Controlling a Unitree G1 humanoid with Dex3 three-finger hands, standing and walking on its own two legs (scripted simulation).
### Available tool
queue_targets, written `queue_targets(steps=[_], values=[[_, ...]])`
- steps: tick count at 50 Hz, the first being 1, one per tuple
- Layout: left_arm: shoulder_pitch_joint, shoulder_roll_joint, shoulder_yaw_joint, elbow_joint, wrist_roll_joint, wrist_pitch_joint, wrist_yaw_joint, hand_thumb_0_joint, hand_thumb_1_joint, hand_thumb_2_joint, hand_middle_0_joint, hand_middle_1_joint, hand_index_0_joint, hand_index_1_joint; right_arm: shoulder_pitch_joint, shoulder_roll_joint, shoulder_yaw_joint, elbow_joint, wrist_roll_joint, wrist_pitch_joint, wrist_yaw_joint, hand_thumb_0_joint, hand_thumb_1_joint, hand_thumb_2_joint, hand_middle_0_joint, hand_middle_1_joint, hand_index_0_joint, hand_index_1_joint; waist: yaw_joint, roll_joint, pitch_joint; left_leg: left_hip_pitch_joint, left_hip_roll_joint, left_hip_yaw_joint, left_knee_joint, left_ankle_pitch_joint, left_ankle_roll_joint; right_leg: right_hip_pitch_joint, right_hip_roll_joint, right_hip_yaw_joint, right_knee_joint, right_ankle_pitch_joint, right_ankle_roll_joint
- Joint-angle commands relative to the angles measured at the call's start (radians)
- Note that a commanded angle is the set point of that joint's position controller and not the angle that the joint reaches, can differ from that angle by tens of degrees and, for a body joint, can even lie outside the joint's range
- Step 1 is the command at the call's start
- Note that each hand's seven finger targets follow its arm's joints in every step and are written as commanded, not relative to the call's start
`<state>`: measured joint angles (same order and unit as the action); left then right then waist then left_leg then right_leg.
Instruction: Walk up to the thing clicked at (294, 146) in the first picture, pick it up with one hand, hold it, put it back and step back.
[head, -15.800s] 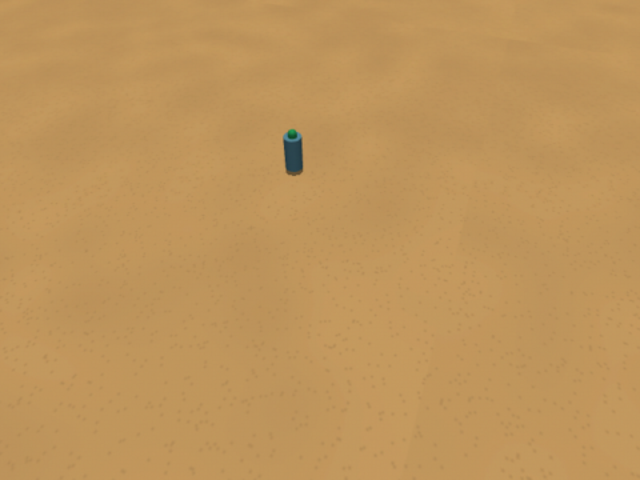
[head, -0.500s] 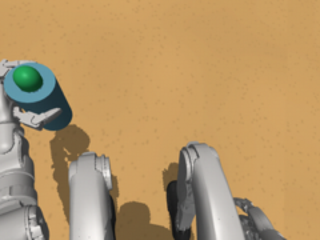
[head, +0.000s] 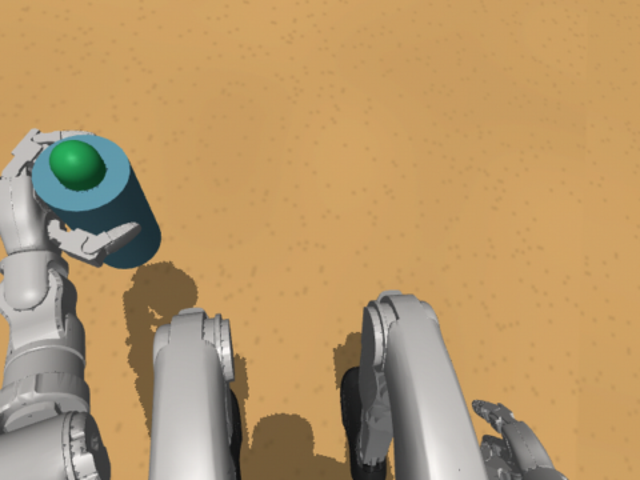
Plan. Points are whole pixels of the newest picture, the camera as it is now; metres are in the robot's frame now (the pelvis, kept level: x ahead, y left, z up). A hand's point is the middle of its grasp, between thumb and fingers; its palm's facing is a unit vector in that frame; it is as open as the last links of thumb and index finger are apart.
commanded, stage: settle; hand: left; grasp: from the side
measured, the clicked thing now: (104, 204) +0.45 +0.24 -0.06
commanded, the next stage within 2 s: lift in 0.12 s
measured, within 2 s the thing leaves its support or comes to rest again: neither
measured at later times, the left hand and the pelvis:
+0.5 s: hand (92, 208) +0.43 +0.23 -0.02, palm faces +0.13 -0.99 -0.08, open 11.9 cm; pelvis +0.00 +0.00 +0.02, yaw +1 degrees
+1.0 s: hand (21, 169) +0.40 +0.22 +0.12, palm faces +0.16 -0.98 -0.06, open 11.9 cm; pelvis +0.02 +0.00 +0.13, yaw +1 degrees
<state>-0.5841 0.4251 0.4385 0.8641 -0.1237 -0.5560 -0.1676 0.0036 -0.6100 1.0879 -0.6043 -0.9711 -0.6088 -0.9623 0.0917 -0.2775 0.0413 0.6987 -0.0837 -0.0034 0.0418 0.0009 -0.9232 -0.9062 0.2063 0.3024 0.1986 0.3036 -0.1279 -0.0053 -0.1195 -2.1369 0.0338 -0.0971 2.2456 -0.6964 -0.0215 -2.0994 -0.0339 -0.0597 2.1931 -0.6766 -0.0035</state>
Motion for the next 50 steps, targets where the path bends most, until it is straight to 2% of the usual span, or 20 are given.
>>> queue_targets(steps=[1,2,5,11,13,15,20,23,29,30,32,38,39,40,44,45,47,48,49,50], values=[[-0.362,0.237,0.051,-0.249,-0.042,-0.131,-0.005,0.000,-0.114,1.292,-1.209,-1.376,-1.200,-1.409,0.133,-0.199,-0.072,-0.039,0.006,-0.023,-0.011,0.000,-0.919,-0.910,0.199,0.300,0.199,0.300,0.017,0.192,-0.681,0.468,-0.026,0.055,-0.268,0.165,0.044,0.376,0.039,-0.010,-0.241,0.179,-0.032],[-0.386,0.266,0.066,-0.276,-0.036,-0.135,-0.006,0.000,-0.122,1.282,-1.202,-1.371,-1.195,-1.402,0.133,-0.201,-0.076,-0.039,0.005,-0.024,-0.012,0.000,-0.917,-0.909,0.199,0.300,0.199,0.300,0.022,0.204,-0.695,0.470,-0.025,0.056,-0.267,0.162,0.044,0.378,0.040,-0.009,-0.241,0.179,-0.033],[-0.366,0.244,0.049,-0.267,-0.029,-0.134,-0.013,0.000,-0.099,1.282,-1.207,-1.367,-1.198,-1.399,0.135,-0.197,-0.079,-0.047,0.004,-0.022,-0.011,0.000,-0.918,-0.909,0.199,0.300,0.199,0.300,0.018,0.186,-0.713,0.483,-0.024,0.061,-0.267,0.190,0.046,0.399,0.040,-0.005,-0.246,0.200,-0.030],[-0.394,0.264,0.070,-0.334,-0.036,-0.140,0.004,0.000,-0.063,1.282,-1.188,-1.349,-1.178,-1.381,0.140,-0.194,-0.079,-0.052,0.007,-0.024,-0.011,0.000,-0.914,-0.909,0.199,0.300,0.199,0.300,0.034,0.224,-0.759,0.532,-0.025,0.052,-0.292,0.201,0.040,0.396,0.038,-0.006,-0.243,0.199,-0.036],[-0.394,0.283,0.080,-0.354,-0.028,-0.143,0.015,0.000,-0.093,1.202,-1.240,-1.412,-1.263,-1.410,0.141,-0.192,-0.080,-0.049,0.006,-0.024,-0.013,0.000,-0.951,-0.911,0.200,0.300,0.199,0.300,0.039,0.222,-0.753,0.528,-0.026,0.053,-0.304,0.187,0.038,0.405,0.039,-0.004,-0.249,0.185,-0.036],[-0.300,0.222,0.050,-0.287,-0.035,-0.133,0.012,0.000,-0.102,1.221,-1.248,-1.431,-1.272,-1.429,0.131,-0.191,-0.079,-0.061,0.011,-0.028,-0.012,0.000,-0.953,-0.911,0.200,0.300,0.199,0.300,0.033,0.206,-0.710,0.528,-0.025,0.046,-0.317,0.181,0.038,0.381,0.039,-0.008,-0.255,0.174,-0.038],[-0.365,0.290,0.045,-0.484,-0.047,-0.132,-0.005,0.000,-0.117,1.204,-1.256,-1.429,-1.280,-1.426,0.141,-0.190,-0.091,-0.075,0.020,-0.034,-0.020,0.000,-0.959,-0.912,0.200,0.300,0.199,0.300,0.039,0.234,-0.801,0.558,-0.025,0.062,-0.331,0.153,0.044,0.460,0.039,0.017,-0.298,0.164,-0.035],[-0.298,0.220,0.009,-0.446,-0.067,-0.103,-0.018,0.000,-0.094,1.196,-1.229,-1.401,-1.250,-1.400,0.139,-0.191,-0.091,-0.078,0.031,-0.047,-0.024,0.000,-0.955,-0.912,0.200,0.300,0.199,0.300,0.027,0.228,-0.760,0.575,-0.023,0.059,-0.347,0.164,0.044,0.444,0.040,0.018,-0.318,0.174,-0.036],[-0.274,0.254,0.033,-0.621,-0.079,-0.066,0.007,0.000,-0.033,1.234,-1.237,-1.427,-1.263,-1.422,0.148,-0.183,-0.096,-0.111,0.052,-0.050,-0.033,0.000,-0.943,-0.909,0.200,0.299,0.199,0.299,0.062,0.241,-0.802,0.657,-0.024,0.046,-0.420,0.183,0.042,0.494,0.039,0.017,-0.371,0.181,-0.042],[-0.244,0.209,0.011,-0.590,-0.088,-0.054,0.007,0.000,-0.066,1.238,-1.236,-1.426,-1.261,-1.423,0.145,-0.182,-0.093,-0.113,0.057,-0.051,-0.033,0.000,-0.941,-0.909,0.200,0.300,0.199,0.299,0.053,0.234,-0.775,0.667,-0.024,0.038,-0.433,0.191,0.041,0.488,0.038,0.012,-0.374,0.188,-0.043],[-0.218,0.207,0.021,-0.625,-0.103,-0.040,0.014,0.000,-0.064,1.242,-1.242,-1.427,-1.265,-1.424,0.142,-0.175,-0.095,-0.114,0.064,-0.057,-0.037,0.000,-0.942,-0.909,0.200,0.299,0.199,0.299,0.061,0.211,-0.767,0.662,-0.026,0.038,-0.453,0.179,0.044,0.517,0.040,0.016,-0.402,0.180,-0.040],[-0.112,0.126,-0.040,-0.621,-0.086,0.012,0.022,0.000,-0.078,1.242,-1.207,-1.412,-1.233,-1.409,0.125,-0.170,-0.109,-0.147,0.080,-0.063,-0.047,0.000,-0.931,-0.907,0.200,0.299,0.199,0.299,0.066,0.189,-0.733,0.748,-0.020,0.040,-0.520,0.210,0.047,0.554,0.040,0.023,-0.482,0.203,-0.041],[-0.139,0.139,-0.047,-0.685,-0.081,0.017,0.027,0.000,-0.040,1.236,-1.206,-1.397,-1.229,-1.395,0.128,-0.165,-0.112,-0.149,0.080,-0.065,-0.050,0.000,-0.926,-0.906,0.200,0.299,0.199,0.299,0.068,0.195,-0.748,0.759,-0.019,0.044,-0.535,0.204,0.046,0.591,0.040,0.027,-0.503,0.202,-0.039],[-0.141,0.169,-0.022,-0.736,-0.082,0.021,0.036,0.000,-0.049,1.235,-1.216,-1.401,-1.239,-1.399,0.138,-0.162,-0.115,-0.150,0.084,-0.064,-0.053,0.000,-0.926,-0.906,0.200,0.299,0.199,0.299,0.083,0.190,-0.770,0.772,-0.021,0.048,-0.554,0.190,0.045,0.638,0.038,0.033,-0.529,0.192,-0.037],[-0.054,0.101,-0.056,-0.756,-0.100,0.061,0.053,0.000,-0.022,1.234,-1.183,-1.381,-1.207,-1.378,0.125,-0.153,-0.111,-0.165,0.099,-0.071,-0.062,0.000,-0.920,-0.904,0.200,0.299,0.199,0.299,0.083,0.169,-0.760,0.863,-0.020,0.036,-0.625,0.240,0.043,0.708,0.038,0.029,-0.589,0.236,-0.034],[-0.033,0.113,-0.031,-0.775,-0.103,0.065,0.065,0.000,-0.006,1.236,-1.186,-1.380,-1.208,-1.378,0.129,-0.149,-0.113,-0.166,0.102,-0.073,-0.066,0.000,-0.918,-0.904,0.200,0.300,0.199,0.299,0.094,0.143,-0.764,0.874,-0.019,0.037,-0.636,0.257,0.045,0.748,0.041,0.028,-0.607,0.250,-0.030],[-0.010,0.082,-0.067,-0.834,-0.099,0.077,0.077,0.000,-0.014,1.235,-1.166,-1.375,-1.191,-1.372,0.124,-0.138,-0.109,-0.178,0.105,-0.075,-0.069,0.000,-0.916,-0.903,0.200,0.300,0.199,0.300,0.091,0.145,-0.775,0.932,-0.019,0.035,-0.669,0.288,0.045,0.795,0.042,0.028,-0.647,0.279,-0.029],[-0.021,0.099,-0.053,-0.864,-0.096,0.080,0.088,0.000,0.000,1.239,-1.173,-1.379,-1.196,-1.375,0.131,-0.132,-0.109,-0.174,0.104,-0.077,-0.074,0.000,-0.917,-0.904,0.200,0.300,0.199,0.300,0.094,0.137,-0.782,0.950,-0.019,0.041,-0.683,0.298,0.049,0.837,0.042,0.036,-0.676,0.293,-0.024],[0.031,0.056,-0.092,-0.841,-0.097,0.092,0.093,0.000,-0.028,1.231,-1.161,-1.372,-1.187,-1.368,0.122,-0.132,-0.106,-0.176,0.108,-0.079,-0.076,0.000,-0.919,-0.904,0.200,0.300,0.200,0.300,0.090,0.137,-0.749,0.982,-0.020,0.037,-0.707,0.306,0.046,0.838,0.041,0.035,-0.697,0.301,-0.026],[0.010,0.075,-0.091,-0.883,-0.086,0.095,0.104,0.000,-0.012,1.235,-1.150,-1.365,-1.175,-1.362,0.129,-0.123,-0.106,-0.167,0.106,-0.082,-0.079,0.000,-0.913,-0.903,0.200,0.300,0.199,0.300,0.090,0.142,-0.737,0.986,-0.019,0.042,-0.722,0.303,0.046,0.864,0.043,0.039,-0.716,0.305,-0.023]])
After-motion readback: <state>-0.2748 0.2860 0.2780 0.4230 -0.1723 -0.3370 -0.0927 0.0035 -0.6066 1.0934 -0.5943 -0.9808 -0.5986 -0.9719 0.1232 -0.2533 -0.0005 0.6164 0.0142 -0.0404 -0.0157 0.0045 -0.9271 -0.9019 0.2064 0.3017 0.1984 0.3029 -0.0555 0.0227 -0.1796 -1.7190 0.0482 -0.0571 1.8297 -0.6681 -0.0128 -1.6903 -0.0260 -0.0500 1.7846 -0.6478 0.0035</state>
